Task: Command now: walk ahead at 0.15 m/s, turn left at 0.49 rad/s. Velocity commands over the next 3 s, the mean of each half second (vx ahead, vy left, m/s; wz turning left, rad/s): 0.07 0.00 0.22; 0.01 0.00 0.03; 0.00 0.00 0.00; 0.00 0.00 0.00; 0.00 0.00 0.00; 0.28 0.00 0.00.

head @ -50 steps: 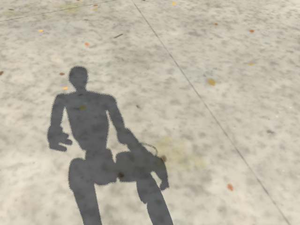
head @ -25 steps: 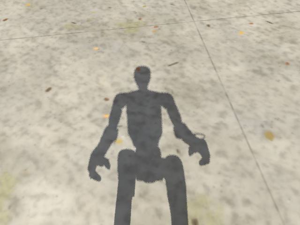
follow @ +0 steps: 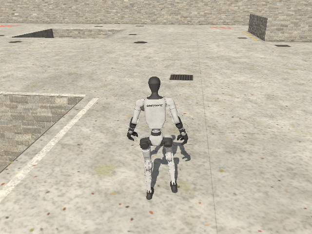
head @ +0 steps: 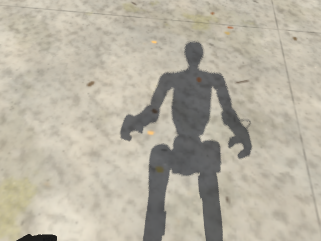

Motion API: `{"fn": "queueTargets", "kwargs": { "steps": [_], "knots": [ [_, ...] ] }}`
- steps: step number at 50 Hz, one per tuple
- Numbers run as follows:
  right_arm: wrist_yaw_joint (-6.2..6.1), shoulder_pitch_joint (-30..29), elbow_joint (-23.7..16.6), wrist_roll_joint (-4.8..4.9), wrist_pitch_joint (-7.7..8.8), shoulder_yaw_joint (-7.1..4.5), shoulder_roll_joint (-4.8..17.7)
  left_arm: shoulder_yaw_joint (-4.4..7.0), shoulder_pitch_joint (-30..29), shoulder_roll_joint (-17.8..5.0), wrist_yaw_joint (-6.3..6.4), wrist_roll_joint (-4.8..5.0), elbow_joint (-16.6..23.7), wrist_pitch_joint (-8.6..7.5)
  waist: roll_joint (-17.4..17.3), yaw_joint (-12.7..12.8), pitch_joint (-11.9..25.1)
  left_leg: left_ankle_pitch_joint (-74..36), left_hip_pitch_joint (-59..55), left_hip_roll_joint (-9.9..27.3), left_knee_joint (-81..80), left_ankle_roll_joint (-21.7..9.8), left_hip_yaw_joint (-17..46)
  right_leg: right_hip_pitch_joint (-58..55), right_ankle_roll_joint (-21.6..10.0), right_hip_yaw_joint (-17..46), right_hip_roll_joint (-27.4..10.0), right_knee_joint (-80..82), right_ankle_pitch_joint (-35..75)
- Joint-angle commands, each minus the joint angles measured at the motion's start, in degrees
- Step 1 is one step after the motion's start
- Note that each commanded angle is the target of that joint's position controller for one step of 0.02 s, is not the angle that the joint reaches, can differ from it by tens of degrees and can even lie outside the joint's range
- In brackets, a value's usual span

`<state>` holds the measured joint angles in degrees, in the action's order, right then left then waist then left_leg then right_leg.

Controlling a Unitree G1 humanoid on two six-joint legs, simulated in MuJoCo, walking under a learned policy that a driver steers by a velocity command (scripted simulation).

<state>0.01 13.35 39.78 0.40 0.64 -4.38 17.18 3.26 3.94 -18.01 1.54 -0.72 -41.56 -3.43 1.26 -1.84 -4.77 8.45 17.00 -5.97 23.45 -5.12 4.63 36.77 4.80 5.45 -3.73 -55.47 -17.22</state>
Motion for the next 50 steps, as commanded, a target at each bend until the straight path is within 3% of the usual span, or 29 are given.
{"fn": "queueTargets", "kwargs": {
  "steps": [1, 6, 8, 9, 10, 11, 12, 13, 15, 17, 19, 22, 23, 24, 25, 26, 27, 32, 50],
  "knots": [
    [-1.52, -2.27, -4.20, 0.49, -0.41, -2.39, 8.98, 0.55, 5.02, -3.04, -0.07, 0.19, 1.11, 0.55, -6.61, 2.37, 13.08, -33.68, -3.58, 12.13, -1.94, -7.92, 7.32, -8.51, 1.13, -2.45, 2.56, 7.93, 8.98],
    [-1.68, -0.79, -2.78, -0.32, -1.23, -1.43, 7.56, 0.73, 0.34, -4.28, -1.18, 0.47, 2.25, 0.34, -8.27, -0.05, 11.43, -23.81, -5.79, 14.20, 1.10, -6.68, 11.84, -11.58, -0.35, -1.66, 3.12, 17.68, 10.18],
    [-1.64, -1.96, -2.56, -0.09, -1.14, -0.85, 6.61, 1.12, 1.61, -4.80, -1.49, 0.12, 2.06, -0.28, -8.73, 1.27, 10.28, -19.74, -6.40, 14.24, 4.21, -5.47, 14.18, -14.71, -2.48, -2.03, 3.27, 24.10, 10.85],
    [-1.65, -2.46, -2.38, 0.04, -0.97, -0.43, 5.75, 1.14, 2.95, -4.51, -1.58, -0.23, 1.70, -0.79, -8.40, 2.67, 9.68, -16.27, -5.49, 12.52, 6.14, -3.70, 14.22, -19.19, -4.12, -2.29, 2.88, 30.75, 18.16],
    [-1.59, -0.27, -2.31, -0.90, -0.47, 0.30, 3.52, 1.38, 3.29, -6.66, -1.31, -1.32, 2.16, -1.28, -4.31, 1.78, 11.11, -9.32, -3.09, 8.95, 10.17, -0.79, 12.54, -25.80, -6.52, 3.30, -3.19, 32.14, 34.53],
    [-1.50, 6.31, -1.66, -1.70, 0.08, 0.72, 2.15, 1.67, 2.52, -9.54, -0.93, -2.29, 2.75, -0.97, 6.13, -2.39, 13.72, 11.15, 2.84, 3.03, 16.60, 2.45, 7.58, -33.76, -13.59, 12.03, -12.15, 29.81, 52.48],
    [-1.75, 6.90, -1.17, -1.50, -0.28, 0.69, 3.43, 0.54, 4.06, -4.40, -0.87, -2.04, 1.42, -0.32, 11.22, -1.15, 15.94, 24.74, 4.58, 2.61, 20.86, 5.77, 4.84, -33.85, -20.85, 19.33, -17.48, 31.27, 49.66],
    [-1.96, 3.85, -1.45, -1.01, -1.04, 0.05, 6.29, -0.31, 4.87, -2.22, -1.27, -1.10, 1.07, -0.07, 9.87, 0.81, 14.81, 27.18, 6.30, 4.11, 24.60, 7.25, 4.29, -33.48, -21.92, 21.34, -17.05, 33.03, 42.34],
    [-2.33, 0.00, -1.32, -0.35, -2.90, -0.79, 7.17, 0.13, 4.54, -4.31, -1.50, -0.38, 0.41, 0.47, 7.17, 2.13, 12.61, 27.11, 9.11, 5.01, 31.63, 9.25, 3.65, -32.04, -19.58, 18.67, -14.54, 34.62, 30.75],
    [-2.15, 0.81, -0.26, -0.22, -3.87, -0.44, 5.06, 0.29, 0.48, -5.04, -1.38, -0.12, 0.50, 1.10, 6.13, 0.31, 9.98, 23.94, 5.55, 6.75, 27.33, 10.07, 2.62, -26.04, -16.25, 12.81, -10.94, 36.11, 22.76],
    [-1.97, 1.08, 1.28, -0.18, -3.60, 0.44, 2.09, 0.18, -0.76, -4.02, -1.39, -0.12, -0.06, 2.01, 7.84, 0.55, 9.32, 18.20, 0.01, 6.29, 17.37, 10.06, -0.63, -23.42, -14.39, 7.37, -6.91, 36.10, 20.61],
    [-1.64, 2.30, 3.61, -0.37, -3.22, 0.29, 1.69, -0.14, 0.71, -3.11, -1.30, 0.53, -1.57, 2.59, 7.82, 0.21, 10.55, 3.46, -7.95, 5.13, 1.57, 8.39, -3.35, -23.19, -12.97, 4.75, -4.74, 34.45, 13.46],
    [-1.58, 1.20, 3.33, -1.01, -3.19, 0.19, 2.86, -0.37, 2.29, -2.60, -1.41, 0.59, -2.29, 2.34, 6.43, 0.88, 10.40, 0.07, -10.29, 6.48, 0.13, 7.25, -1.62, -21.55, -10.80, 4.67, -4.07, 34.66, 8.43],
    [-1.72, 0.10, 2.45, -1.57, -3.17, -0.07, 5.11, -0.63, 2.82, -2.20, -1.68, 0.05, -2.69, 1.94, 3.32, 1.76, 9.72, -2.67, -11.29, 10.24, 0.16, 5.49, 1.94, -19.30, -8.36, 3.49, -2.92, 33.48, 3.50],
    [-1.65, -0.62, 3.58, -1.26, -3.11, -0.71, 7.22, -0.55, 3.79, -1.75, -1.90, -0.24, -2.75, 1.66, -4.06, 4.18, 7.87, 4.32, -5.57, 10.31, 1.63, 3.11, 2.40, -20.80, -6.16, -0.96, 0.98, 33.23, -0.23],
    [-1.34, -1.45, 3.34, -1.26, -2.64, -0.17, 4.49, -0.58, 1.52, -2.18, -1.84, -0.61, -3.15, 1.60, -3.91, 2.71, 6.51, 10.35, -1.33, 9.71, -0.07, 2.49, 2.49, -23.89, -4.71, -2.25, 1.83, 31.08, 1.23],
    [-1.29, -1.61, 3.84, -1.63, -2.09, 0.32, 3.13, -0.50, 0.69, -1.93, -1.71, -0.38, -3.36, 1.62, -3.99, 2.78, 5.63, 11.71, 0.46, 9.70, -1.17, 3.04, 2.63, -25.17, -4.65, -2.51, 1.90, 30.11, 3.57],
    [-1.56, 0.58, 6.30, -1.12, -0.10, 0.54, 3.27, -0.24, 2.27, -1.73, -0.76, 0.23, -6.33, 2.25, -4.01, 2.67, 5.13, 3.10, -0.66, 8.85, -0.10, 4.71, 1.60, -26.77, -5.38, -2.48, 1.67, 28.31, 12.56],
    [-1.75, 2.86, 13.81, -0.73, 0.30, 1.71, 1.64, 0.32, 3.23, -2.21, 0.65, 0.74, -16.05, 3.86, -1.83, 2.32, 4.08, -2.52, -3.54, 7.47, -0.85, 4.37, -0.50, -28.59, -4.27, -2.67, 1.89, 29.06, 16.12]
  ]
}}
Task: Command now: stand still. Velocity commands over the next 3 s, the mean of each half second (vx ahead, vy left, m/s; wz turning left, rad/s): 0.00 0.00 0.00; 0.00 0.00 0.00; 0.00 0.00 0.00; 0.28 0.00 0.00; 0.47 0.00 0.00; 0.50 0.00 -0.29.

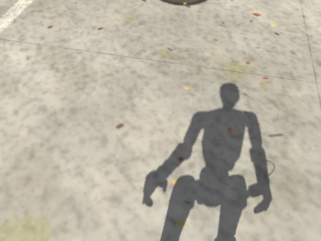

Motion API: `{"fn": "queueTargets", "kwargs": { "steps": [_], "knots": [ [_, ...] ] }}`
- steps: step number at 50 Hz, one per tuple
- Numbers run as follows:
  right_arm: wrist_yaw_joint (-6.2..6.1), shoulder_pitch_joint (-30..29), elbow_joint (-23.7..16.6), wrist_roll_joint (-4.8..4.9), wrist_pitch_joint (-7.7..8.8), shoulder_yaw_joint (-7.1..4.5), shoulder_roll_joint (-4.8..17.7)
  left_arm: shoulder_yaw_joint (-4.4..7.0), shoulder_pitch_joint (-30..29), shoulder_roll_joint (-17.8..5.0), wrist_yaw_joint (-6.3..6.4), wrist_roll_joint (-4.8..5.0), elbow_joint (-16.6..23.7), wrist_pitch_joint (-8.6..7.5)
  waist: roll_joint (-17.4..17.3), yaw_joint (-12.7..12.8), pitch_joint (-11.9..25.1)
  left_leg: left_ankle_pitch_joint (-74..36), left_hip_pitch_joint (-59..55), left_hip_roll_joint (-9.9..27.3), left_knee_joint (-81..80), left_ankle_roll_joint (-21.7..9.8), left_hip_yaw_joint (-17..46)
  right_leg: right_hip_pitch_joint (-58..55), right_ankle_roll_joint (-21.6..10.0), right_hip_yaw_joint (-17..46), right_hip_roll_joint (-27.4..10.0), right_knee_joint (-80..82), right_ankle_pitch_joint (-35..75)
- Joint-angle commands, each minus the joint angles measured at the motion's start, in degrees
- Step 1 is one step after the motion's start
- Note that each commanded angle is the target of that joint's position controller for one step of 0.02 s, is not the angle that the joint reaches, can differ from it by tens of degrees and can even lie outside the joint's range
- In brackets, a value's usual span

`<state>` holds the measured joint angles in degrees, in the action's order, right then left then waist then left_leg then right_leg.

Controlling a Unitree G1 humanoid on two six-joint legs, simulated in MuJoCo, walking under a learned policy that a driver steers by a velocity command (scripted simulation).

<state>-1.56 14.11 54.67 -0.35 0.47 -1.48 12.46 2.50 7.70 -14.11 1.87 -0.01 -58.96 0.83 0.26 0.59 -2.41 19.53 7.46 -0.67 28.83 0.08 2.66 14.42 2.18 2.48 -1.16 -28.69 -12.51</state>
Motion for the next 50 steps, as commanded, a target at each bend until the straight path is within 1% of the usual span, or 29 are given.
{"fn": "queueTargets", "kwargs": {
  "steps": [1, 10, 21, 34, 50],
  "knots": [
    [-0.19, 2.20, -0.71, 0.01, 0.47, -1.14, 6.30, 1.06, -0.45, -6.08, 0.37, 0.03, 0.97, -0.37, -0.85, -0.09, 1.63, -13.44, 6.00, 2.11, -6.35, -0.82, 1.38, -6.24, -1.63, 0.28, -0.67, 2.36, 11.29],
    [-0.32, 3.46, 2.29, 0.02, 0.49, -0.57, 5.78, 0.88, 0.61, -5.58, 0.67, 0.06, -1.80, -0.14, -0.89, -0.05, 0.62, -11.11, 6.52, 1.69, -7.34, -0.73, 0.72, -5.96, -1.57, 0.11, -0.47, 3.04, 9.84],
    [-0.46, 5.72, 4.86, 0.08, 0.58, 0.09, 4.90, 0.49, 2.39, -4.68, 0.85, 0.09, -3.67, -0.01, -0.55, -0.10, -0.31, -8.67, 7.33, 1.34, -7.95, -0.64, 0.09, -5.36, -1.60, -0.03, -0.21, 3.52, 8.36],
    [-0.56, 8.43, 6.50, 0.20, 0.62, 0.57, 3.76, -0.03, 4.64, -3.65, 0.98, 0.16, -4.55, 0.01, -0.38, -0.24, -0.94, -7.53, 7.89, 1.06, -7.96, -0.53, -0.54, -4.63, -1.77, -0.05, 0.01, 3.53, 7.64],
    [-0.68, 11.05, 7.26, 0.33, 0.66, 0.80, 2.66, -0.46, 6.81, -2.64, 1.07, 0.25, -4.62, -0.04, -0.32, -0.36, -1.40, -7.30, 8.30, 0.93, -7.59, -0.36, -1.03, -4.07, -2.00, -0.03, 0.21, 3.22, 7.64]
  ]
}}
Over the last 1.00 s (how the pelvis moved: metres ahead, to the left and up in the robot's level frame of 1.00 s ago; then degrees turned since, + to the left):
0.12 -0.01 -0.01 5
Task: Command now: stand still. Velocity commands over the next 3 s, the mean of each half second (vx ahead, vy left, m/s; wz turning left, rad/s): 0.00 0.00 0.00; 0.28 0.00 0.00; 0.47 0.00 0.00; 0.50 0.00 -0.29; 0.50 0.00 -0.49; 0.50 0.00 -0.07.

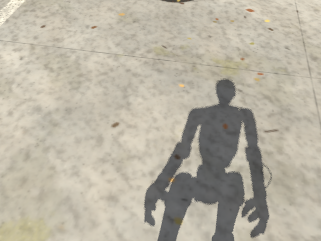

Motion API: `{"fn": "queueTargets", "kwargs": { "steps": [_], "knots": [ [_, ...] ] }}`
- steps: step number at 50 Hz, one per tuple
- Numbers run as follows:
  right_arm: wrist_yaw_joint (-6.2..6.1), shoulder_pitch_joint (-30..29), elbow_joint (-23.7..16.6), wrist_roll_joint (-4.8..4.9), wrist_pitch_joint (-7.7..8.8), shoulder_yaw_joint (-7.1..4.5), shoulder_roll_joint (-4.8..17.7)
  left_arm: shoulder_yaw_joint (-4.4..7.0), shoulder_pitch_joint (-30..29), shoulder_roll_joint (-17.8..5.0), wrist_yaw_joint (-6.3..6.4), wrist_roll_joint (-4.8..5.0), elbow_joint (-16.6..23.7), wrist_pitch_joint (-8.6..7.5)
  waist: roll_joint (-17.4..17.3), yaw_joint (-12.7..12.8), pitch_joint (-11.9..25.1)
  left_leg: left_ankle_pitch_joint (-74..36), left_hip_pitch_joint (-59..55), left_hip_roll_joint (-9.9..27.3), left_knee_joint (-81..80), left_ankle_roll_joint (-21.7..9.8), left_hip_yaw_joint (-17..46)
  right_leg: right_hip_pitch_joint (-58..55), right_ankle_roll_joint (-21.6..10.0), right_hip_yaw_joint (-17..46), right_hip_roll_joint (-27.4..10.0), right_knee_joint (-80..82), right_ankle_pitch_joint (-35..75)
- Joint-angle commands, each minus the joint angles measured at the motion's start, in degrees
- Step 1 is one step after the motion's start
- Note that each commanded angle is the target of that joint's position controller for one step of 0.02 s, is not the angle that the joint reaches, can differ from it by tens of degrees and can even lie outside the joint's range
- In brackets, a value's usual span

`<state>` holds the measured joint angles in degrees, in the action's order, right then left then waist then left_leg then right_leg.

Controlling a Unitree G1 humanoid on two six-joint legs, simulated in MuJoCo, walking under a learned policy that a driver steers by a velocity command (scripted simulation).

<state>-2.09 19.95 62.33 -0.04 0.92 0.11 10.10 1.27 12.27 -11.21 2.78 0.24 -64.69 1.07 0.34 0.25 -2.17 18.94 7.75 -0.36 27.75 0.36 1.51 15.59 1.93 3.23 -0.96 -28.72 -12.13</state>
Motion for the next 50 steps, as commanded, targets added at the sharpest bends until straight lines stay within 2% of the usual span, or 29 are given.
{"fn": "queueTargets", "kwargs": {
  "steps": [1, 26, 27, 28, 30, 31, 32, 33, 34, 35, 37, 38, 39, 40, 41, 42, 43, 44, 45, 47, 50],
  "knots": [
    [-0.16, 5.35, -0.38, 0.03, 0.22, -0.79, 4.96, 0.75, 2.35, -5.49, 0.17, 0.01, 1.12, -0.29, -0.40, -0.03, -1.67, -6.70, 8.03, 0.63, -6.50, -0.63, 0.10, -5.22, -1.77, -0.78, 0.03, 3.23, 7.27],
    [-0.28, 7.94, -0.26, 0.16, 0.35, -0.80, 3.71, 0.57, 4.50, -4.46, 0.26, 0.13, 1.59, -0.40, -0.50, -0.09, -2.21, -6.57, 8.44, 0.64, -6.11, -0.51, -0.23, -4.83, -1.91, -0.81, 0.20, 2.72, 7.39],
    [-0.33, 9.10, 0.36, 0.15, 0.28, -0.68, 3.09, 0.38, 5.47, -3.70, 0.28, 0.07, 1.04, -0.35, -0.78, -0.11, -0.87, -0.93, 7.97, 0.21, -6.65, -0.72, -0.64, -5.49, -1.92, -1.65, 0.97, 2.63, 1.79],
    [-0.50, 9.40, 0.46, 0.45, 0.11, -0.94, 3.67, 0.45, 5.64, -3.72, 0.34, 0.27, 0.92, -0.29, -1.50, -0.20, -1.78, 7.41, 8.89, -0.05, -7.11, -1.56, -0.38, -4.29, -2.10, -3.02, 2.40, 1.33, -6.61],
    [-0.92, 8.52, -0.88, 1.01, 0.01, -1.79, 6.31, 0.82, 4.98, -4.33, 0.31, 0.56, 1.53, -0.81, -4.06, -0.75, -5.92, 24.13, 11.64, 2.43, -9.21, -4.89, 4.01, 2.27, -3.07, -4.84, 4.21, -2.50, -21.50],
    [-0.94, 9.62, -1.18, 1.35, 0.35, -2.15, 7.31, 0.72, 3.42, -3.73, 0.01, 0.60, 2.46, -1.64, -5.67, -1.65, -7.84, 28.30, 11.64, 5.48, -11.51, -6.91, 8.37, 5.68, -3.40, -5.07, 4.01, -5.20, -21.47],
    [-0.84, 11.09, -1.18, 1.71, 0.88, -2.77, 9.01, 0.45, 2.06, -2.31, -0.50, 0.77, 3.34, -2.76, -8.79, -2.45, -8.85, 30.64, 9.95, 9.92, -14.73, -9.38, 14.58, 8.71, -3.25, -6.48, 4.18, -10.13, -16.92],
    [-0.71, 10.51, -1.62, 1.96, 1.40, -3.52, 10.88, 0.30, 1.25, -1.66, -1.09, 0.91, 4.07, -3.90, -11.57, -2.50, -10.08, 30.51, 9.16, 14.92, -17.31, -11.98, 20.73, 11.18, -3.61, -6.54, 2.69, -15.44, -12.32],
    [-0.57, 9.34, -2.23, 1.99, 1.78, -3.74, 11.05, 0.27, 0.64, -1.68, -1.66, 1.15, 4.73, -4.92, -11.43, -2.09, -11.45, 28.62, 10.23, 17.50, -18.34, -13.55, 23.76, 12.12, -4.61, -5.19, 0.72, -17.24, -11.84],
    [-0.33, 7.21, -3.07, 1.91, 2.09, -3.59, 10.31, 0.27, 1.41, -1.53, -2.13, 1.62, 5.00, -5.80, -10.96, -0.67, -12.26, 24.93, 10.78, 17.31, -17.47, -13.15, 22.65, 10.84, -5.63, -5.09, -0.02, -14.05, -13.15],
    [0.26, 3.24, -4.56, 2.21, 2.04, -3.22, 8.87, 1.01, 9.98, -2.02, -2.57, 2.00, 1.94, -6.68, -8.30, 3.66, -9.95, 16.54, 15.12, 11.09, -10.45, -9.05, 13.45, -4.48, -6.19, -7.04, 2.29, -0.47, -9.73],
    [0.38, 1.46, -5.59, 2.05, 2.42, -3.01, 8.26, 2.07, 16.44, -4.32, -2.66, 1.56, -0.19, -6.78, -3.50, 5.79, -7.25, 6.22, 18.70, 6.79, -0.65, -6.88, 7.88, -13.08, -6.45, -1.94, 0.53, 2.69, -6.44],
    [0.37, 0.20, -7.37, 1.73, 3.34, -2.10, 4.82, 4.02, 25.11, -10.90, -2.71, 1.60, -1.45, -6.94, 11.71, 8.50, -3.02, 1.38, 27.20, -0.53, 20.40, -3.05, -2.15, -22.03, -11.59, 17.43, -10.37, 12.45, -12.91],
    [0.30, 0.29, -9.05, 2.32, 4.64, -1.57, 2.73, 4.13, 29.70, -13.65, -3.49, 0.72, -1.66, -7.69, 18.80, 8.44, 0.48, 11.78, 34.94, -3.44, 36.08, -2.74, 0.84, -24.97, -18.61, 41.34, -21.22, 21.20, -18.10],
    [0.73, -0.27, -9.34, 3.12, 5.42, -2.11, 5.06, 2.60, 22.46, -9.19, -3.39, 0.22, 0.11, -8.37, 9.28, 4.52, -3.59, 9.16, 38.73, 0.97, 44.75, -4.24, 4.98, -21.20, -18.23, 39.51, -22.43, 20.59, -18.45],
    [1.40, -0.92, -9.24, 3.12, 5.94, -2.17, 5.31, 1.88, 17.36, -6.66, -3.47, 0.37, 2.10, -8.56, 5.71, 2.98, -5.55, 3.47, 39.59, 3.49, 46.46, -5.64, 5.03, -18.42, -16.27, 30.53, -19.53, 20.10, -16.09],
    [1.63, -1.14, -8.98, 2.53, 6.32, -2.53, 5.56, 1.48, 14.11, -6.18, -3.69, 0.40, 3.29, -8.37, 3.52, 1.68, -5.57, -1.55, 39.00, 5.49, 43.83, -6.22, 3.97, -17.07, -14.36, 23.15, -16.54, 20.75, -11.69],
    [1.77, -2.53, -9.10, 1.95, 6.39, -3.43, 7.33, 0.96, 13.31, -4.94, -3.76, 0.37, 3.76, -8.00, 3.23, 1.37, -5.81, -4.69, 38.17, 6.82, 40.37, -6.08, 2.86, -16.72, -12.73, 17.12, -14.24, 21.14, -4.52],
    [2.13, -3.24, -9.20, 1.74, 6.18, -4.02, 8.07, 0.41, 14.57, -3.37, -3.61, 0.15, 3.45, -7.45, 3.87, 1.40, -5.00, -6.61, 36.21, 7.35, 37.91, -5.60, 1.52, -16.55, -11.44, 12.08, -11.90, 21.45, 1.02],
    [2.78, -4.84, -9.58, 1.67, 5.46, -3.84, 5.75, 0.27, 18.05, -3.96, -2.88, -0.09, 2.81, -6.74, 4.17, 1.71, -4.11, -8.79, 36.14, 7.24, 34.24, -4.04, -0.91, -17.20, -11.53, 7.32, -10.49, 21.42, 9.15],
    [2.99, -14.29, -13.47, 1.43, 5.09, -2.79, 3.47, 0.60, 17.96, -7.02, -1.75, -0.45, 3.96, -6.12, 2.99, 2.74, -6.05, -13.21, 36.48, 6.73, 21.84, -1.84, -2.26, -14.13, -12.54, 4.52, -10.65, 23.06, 11.64]
  ]
}}
Over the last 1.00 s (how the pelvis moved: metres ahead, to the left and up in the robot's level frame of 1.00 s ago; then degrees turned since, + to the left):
0.00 0.00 0.00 -1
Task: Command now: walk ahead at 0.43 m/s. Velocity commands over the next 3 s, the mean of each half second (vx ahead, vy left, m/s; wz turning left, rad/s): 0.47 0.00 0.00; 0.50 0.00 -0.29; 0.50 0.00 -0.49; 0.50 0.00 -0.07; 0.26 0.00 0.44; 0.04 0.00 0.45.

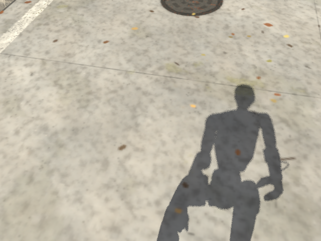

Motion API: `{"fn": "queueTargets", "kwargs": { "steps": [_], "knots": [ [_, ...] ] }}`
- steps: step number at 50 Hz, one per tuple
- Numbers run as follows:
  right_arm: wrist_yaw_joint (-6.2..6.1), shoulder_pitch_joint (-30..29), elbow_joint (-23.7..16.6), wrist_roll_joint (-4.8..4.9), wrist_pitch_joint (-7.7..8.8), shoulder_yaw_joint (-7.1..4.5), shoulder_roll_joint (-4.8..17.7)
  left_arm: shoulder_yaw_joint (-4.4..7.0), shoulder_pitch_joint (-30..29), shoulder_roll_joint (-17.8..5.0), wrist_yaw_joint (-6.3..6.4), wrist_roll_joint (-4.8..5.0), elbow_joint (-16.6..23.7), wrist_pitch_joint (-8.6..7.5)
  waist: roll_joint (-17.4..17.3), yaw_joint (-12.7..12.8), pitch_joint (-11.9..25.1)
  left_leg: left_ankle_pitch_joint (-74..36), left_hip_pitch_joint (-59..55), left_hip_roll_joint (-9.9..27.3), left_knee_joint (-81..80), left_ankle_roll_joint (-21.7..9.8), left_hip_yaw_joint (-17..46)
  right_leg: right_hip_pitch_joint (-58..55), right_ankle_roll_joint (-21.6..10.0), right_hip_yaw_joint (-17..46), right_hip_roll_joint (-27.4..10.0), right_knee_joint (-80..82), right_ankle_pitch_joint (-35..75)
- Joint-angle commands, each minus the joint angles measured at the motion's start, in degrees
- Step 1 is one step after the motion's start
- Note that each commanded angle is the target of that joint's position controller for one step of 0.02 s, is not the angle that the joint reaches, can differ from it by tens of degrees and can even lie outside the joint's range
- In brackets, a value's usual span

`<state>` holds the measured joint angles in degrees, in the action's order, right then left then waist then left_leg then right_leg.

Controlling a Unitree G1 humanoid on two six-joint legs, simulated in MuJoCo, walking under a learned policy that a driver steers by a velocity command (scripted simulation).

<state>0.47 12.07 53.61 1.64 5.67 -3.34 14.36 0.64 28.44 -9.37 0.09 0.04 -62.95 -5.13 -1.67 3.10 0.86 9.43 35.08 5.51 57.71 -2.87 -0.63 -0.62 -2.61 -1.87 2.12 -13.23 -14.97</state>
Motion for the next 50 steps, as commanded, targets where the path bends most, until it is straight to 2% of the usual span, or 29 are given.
{"fn": "queueTargets", "kwargs": {
  "steps": [1, 5, 8, 9, 10, 11, 12, 13, 14, 15, 16, 17, 19, 22, 26, 30, 34, 36, 38, 39, 40, 41, 42, 43, 44, 45, 46, 47, 50],
  "knots": [
    [0.57, -9.40, -5.89, -0.24, 0.44, 0.98, -0.99, 1.37, 1.60, -9.60, 1.19, -0.26, 2.70, 0.21, 5.40, 0.41, -9.43, -5.78, 7.28, 0.08, -12.70, 1.74, -0.82, 3.66, -7.94, 8.59, -13.38, 8.12, 14.32],
    [1.48, -15.50, -8.47, 0.22, 0.50, 1.19, 0.95, 2.14, 3.42, -11.22, 1.44, 0.86, 2.72, 0.08, 6.66, 0.74, -10.80, -10.00, 1.86, -1.71, -22.08, 0.95, -1.57, 3.80, -7.80, 6.76, -15.09, 9.11, 13.95],
    [2.13, -14.78, -9.29, 0.16, 0.96, 0.46, 3.30, 2.75, 2.23, -11.91, 1.42, 1.03, 3.01, 0.50, 6.91, -2.03, -8.92, -7.89, -2.08, -3.03, -25.72, -1.66, -1.40, -2.10, -6.11, 5.22, -16.89, 4.10, 25.32],
    [2.12, -11.60, -8.70, 0.15, 1.06, -0.29, 4.80, 3.03, 1.46, -12.62, 1.36, 0.69, 3.33, 0.81, 8.02, -4.17, -5.81, -6.55, -7.45, -4.77, -25.39, -2.67, -2.54, -3.36, -5.43, 4.32, -16.83, -0.69, 36.29],
    [1.91, -4.04, -6.59, 0.24, 0.99, -1.52, 6.79, 3.06, 0.54, -12.64, 1.27, 0.22, 3.64, 1.32, 8.63, -8.26, -0.82, -5.28, -17.10, -6.94, -24.70, -3.96, -3.87, -2.53, -4.32, 2.53, -15.28, -10.13, 46.08],
    [1.50, 6.11, -3.57, 0.43, 0.69, -2.89, 9.33, 2.65, -0.25, -11.94, 1.15, -0.17, 4.38, 1.60, 8.12, -12.95, 5.26, -4.83, -31.39, -6.38, -24.43, -5.69, -2.72, 3.90, -2.46, 0.84, -12.59, -23.13, 45.96],
    [0.90, 14.90, -1.73, -0.69, 0.29, -4.10, 14.42, 1.42, 2.27, -8.03, 0.84, -0.78, 5.95, 1.37, -2.29, -13.36, 13.63, 4.03, -49.61, 7.08, -26.86, -10.73, 16.41, 20.31, -0.18, -1.23, -6.77, -44.31, 24.92],
    [1.64, 16.16, -1.17, -1.61, 0.49, -3.69, 15.40, -0.58, 7.96, -0.42, 0.27, 0.32, 5.64, -0.31, -15.97, -9.35, 21.89, 15.43, -58.97, 17.73, -39.39, -17.91, 45.26, 34.10, 1.39, 5.99, 2.48, -60.60, -16.48],
    [1.79, 11.50, -1.48, -1.08, 0.88, -2.23, 10.00, 0.98, 2.25, -6.93, 0.04, 2.02, 6.69, -1.85, -10.58, -9.38, 14.57, 16.91, -53.33, 15.26, -43.10, -14.41, 44.36, 39.80, -0.07, 10.34, -1.06, -66.63, -15.34],
    [1.77, 5.86, -2.42, -0.71, 1.10, -1.48, 7.38, 1.78, -3.59, -10.02, 0.03, 2.99, 8.54, -2.65, -6.47, -8.01, 6.45, 10.88, -44.29, 13.81, -43.10, -11.90, 33.99, 41.96, -1.11, 8.29, -4.09, -66.13, -10.05],
    [1.93, 0.83, -3.44, -1.04, 1.32, -1.04, 6.34, 2.03, -6.49, -10.34, 0.60, 2.50, 9.12, -2.90, -0.34, -5.98, 3.77, 2.64, -35.47, 11.91, -44.10, -10.58, 26.46, 38.60, -1.31, 7.38, -7.26, -63.02, -4.29],
    [2.22, -1.38, -3.57, -1.63, 1.51, -0.68, 4.92, 2.64, -7.02, -10.01, 1.00, 1.68, 9.02, -2.40, 0.35, -4.04, 1.73, -3.08, -29.01, 9.53, -45.38, -9.78, 20.46, 35.33, -1.28, 6.98, -9.16, -59.96, -1.49],
    [2.37, -0.93, -2.20, -2.05, 1.70, -0.15, 3.00, 2.79, -4.32, -7.63, 1.02, 1.47, 8.49, -0.73, -2.09, -1.59, 1.02, -5.30, -24.04, 6.97, -48.47, -10.09, 14.68, 30.86, -1.25, 6.84, -10.84, -56.25, 0.45],
    [1.37, 2.00, -0.46, -1.82, 1.87, -0.43, 5.10, 3.32, -8.91, -7.91, 1.22, 0.95, 10.40, 0.45, -1.43, -1.33, -2.60, -7.50, -21.91, 6.34, -51.63, -11.30, 10.56, 35.31, 0.15, 5.54, -11.73, -50.15, 4.39],
    [-0.23, 6.33, 0.60, -1.68, 1.05, -0.57, 6.56, 3.53, -18.99, -7.95, 0.80, 0.36, 13.75, 0.02, -0.52, -3.74, -4.65, -9.44, -25.94, 5.59, -52.68, -10.22, 7.80, 41.92, 1.79, 4.60, -11.29, -35.60, 16.36],
    [-0.87, 10.05, 1.69, -1.19, 0.67, -0.69, 7.78, 2.71, -26.78, -6.71, -0.33, 0.91, 15.70, -0.52, -0.95, -6.40, -5.53, -9.32, -29.13, 4.73, -53.05, -8.46, 3.30, 39.09, 1.64, 1.50, -8.41, -23.27, 23.75],
    [-1.07, 13.34, 3.59, -1.28, -0.27, -0.94, 7.57, 2.17, -32.00, -6.83, -2.01, 1.53, 18.40, -0.64, -0.39, -7.79, -6.94, -12.39, -39.09, 8.23, -50.16, -7.76, 0.79, 42.66, -0.42, 1.68, -7.37, -19.26, 19.94],
    [-1.29, 12.61, 3.51, -1.31, -0.94, -1.29, 8.13, 2.25, -32.54, -7.53, -2.97, 1.69, 19.66, -0.85, -0.89, -6.97, -6.37, -19.44, -42.97, 9.59, -46.69, -6.75, -0.76, 42.07, -2.20, 1.09, -6.18, -18.24, 14.86],
    [-1.58, 10.33, 2.40, -1.49, -1.53, -1.73, 9.69, 3.30, -28.01, -9.83, -3.41, 1.51, 19.47, -0.83, -3.23, -3.78, -1.96, -39.99, -44.05, 9.39, -38.62, -5.26, -3.02, 32.99, -4.31, -2.12, -2.56, -18.70, 10.06],
    [-1.75, 8.93, 1.71, -1.62, -2.07, -1.72, 9.88, 4.57, -20.74, -11.89, -3.37, 1.41, 17.76, -0.71, -3.56, 0.31, 2.44, -48.48, -42.60, 7.82, -28.84, -3.93, -5.12, 23.23, -5.73, -3.89, 0.08, -17.68, 10.28],
    [-2.06, 8.52, 0.46, -1.92, -2.24, -1.32, 9.41, 6.35, -11.31, -15.41, -2.91, 1.37, 15.42, -0.40, -2.02, 4.24, 7.83, -44.74, -34.34, 5.51, -15.25, -1.81, -6.90, 8.24, -7.85, -0.25, -0.70, -17.20, 11.95],
    [-1.38, 13.48, -1.67, -2.85, -1.03, 0.55, 4.31, 8.21, -3.19, -22.17, -2.29, 0.70, 14.73, 0.01, 9.73, 3.37, 16.69, -20.09, -10.55, -1.46, 8.10, 2.01, -7.30, -16.25, -17.04, 24.72, -15.38, -17.35, 8.42],
    [-0.38, 13.94, -1.53, -2.32, 1.27, 1.69, 1.94, 7.33, -2.39, -20.09, -2.27, 1.05, 14.36, 0.08, 14.08, 2.20, 22.17, 21.26, 3.69, -9.84, 20.49, 2.92, 1.97, -25.01, -22.43, 49.58, -23.01, -5.08, 0.22],
    [0.31, 7.99, -3.28, -0.02, 3.14, 0.20, 7.41, 6.16, -4.49, -15.99, -2.12, 0.81, 14.58, 0.02, 11.15, 3.27, 15.73, 19.01, 9.99, -5.66, 23.55, 0.84, 7.49, -21.22, -18.35, 43.63, -20.50, -3.49, -2.29],
    [0.30, 2.85, -5.12, 0.83, 3.99, 0.12, 8.48, 5.52, -9.25, -13.86, -1.94, 0.66, 16.07, -0.07, 6.93, 2.24, 8.96, 13.92, 10.51, -2.93, 20.74, -0.24, 6.57, -12.37, -15.96, 35.05, -18.25, -2.85, 1.72],
    [-0.10, 1.18, -5.36, -0.03, 4.08, -0.16, 8.22, 4.90, -13.37, -12.32, -2.08, 0.41, 17.32, -0.16, 1.68, -0.23, 4.52, 10.48, 7.90, -0.93, 15.72, -0.10, 5.92, -2.80, -14.96, 29.00, -16.13, -1.49, 7.92],
    [-0.59, 1.44, -5.45, -1.11, 3.46, -0.80, 8.54, 4.48, -15.83, -11.11, -2.04, 0.01, 18.30, -0.31, 1.13, -2.46, 2.88, 8.48, 3.31, 0.90, 11.05, 0.35, 6.04, 3.84, -14.04, 24.97, -14.21, -0.27, 12.71],
    [-0.76, 2.15, -5.71, -1.60, 2.61, -0.97, 7.90, 4.31, -16.92, -10.78, -1.95, -0.11, 18.92, -0.21, 1.87, -3.97, 2.15, 7.86, 0.19, 1.47, 8.62, 0.98, 6.06, 7.96, -13.88, 23.10, -12.67, 1.01, 14.50],
    [-1.34, 0.66, -7.29, -2.49, 0.96, -0.95, 5.87, 5.00, -14.70, -13.41, -0.92, 0.49, 18.91, -0.31, 3.53, -4.59, 0.14, 3.64, -0.67, 0.98, 0.22, 3.97, 4.30, 14.06, -14.51, 18.59, -10.91, 2.90, 18.97]
  ]
}}
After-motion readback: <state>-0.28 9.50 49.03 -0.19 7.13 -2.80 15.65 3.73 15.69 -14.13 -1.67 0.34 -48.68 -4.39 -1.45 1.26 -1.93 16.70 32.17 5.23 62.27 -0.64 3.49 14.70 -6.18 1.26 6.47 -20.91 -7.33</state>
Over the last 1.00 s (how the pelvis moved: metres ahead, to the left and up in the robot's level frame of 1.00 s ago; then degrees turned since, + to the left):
0.13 -0.03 0.01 0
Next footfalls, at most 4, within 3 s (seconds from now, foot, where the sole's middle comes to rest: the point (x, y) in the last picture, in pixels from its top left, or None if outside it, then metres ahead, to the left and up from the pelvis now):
0.22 left None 0.32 0.15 -0.78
0.80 right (198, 214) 0.65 -0.07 -0.78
1.30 left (169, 153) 0.96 0.06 -0.78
1.80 right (236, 137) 1.08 -0.29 -0.78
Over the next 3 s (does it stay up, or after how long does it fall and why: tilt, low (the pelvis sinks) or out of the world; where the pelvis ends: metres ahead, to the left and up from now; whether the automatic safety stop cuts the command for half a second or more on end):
stays up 1.30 -0.28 0.00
